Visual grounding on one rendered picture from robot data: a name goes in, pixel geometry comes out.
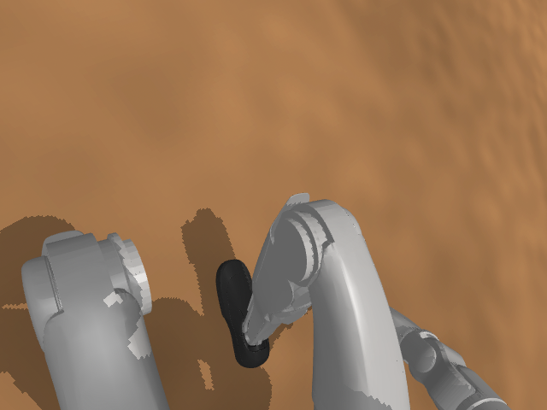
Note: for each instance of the right robot arm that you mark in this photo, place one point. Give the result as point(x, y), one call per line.
point(450, 384)

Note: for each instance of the right robot hand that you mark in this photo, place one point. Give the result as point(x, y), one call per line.
point(402, 324)

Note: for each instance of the right robot foot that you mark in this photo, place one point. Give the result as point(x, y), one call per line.
point(234, 290)

